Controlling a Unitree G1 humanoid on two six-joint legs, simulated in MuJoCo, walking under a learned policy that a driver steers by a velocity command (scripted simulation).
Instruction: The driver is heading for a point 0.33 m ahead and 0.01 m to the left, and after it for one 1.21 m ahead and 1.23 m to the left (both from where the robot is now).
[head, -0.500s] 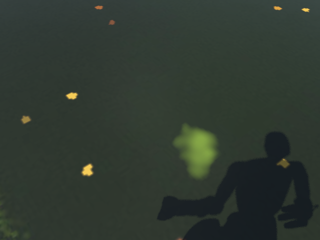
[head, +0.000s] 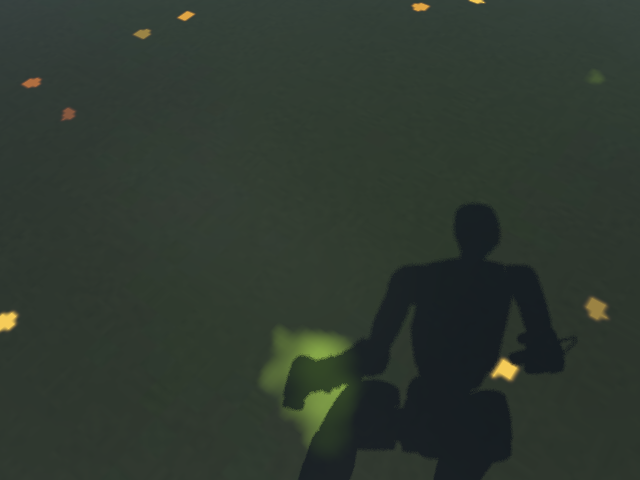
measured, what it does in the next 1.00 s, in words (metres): walks ahead: left foot, then right foot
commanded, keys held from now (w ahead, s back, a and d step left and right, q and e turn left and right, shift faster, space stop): w+e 0.14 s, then w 0.02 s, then w+q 0.84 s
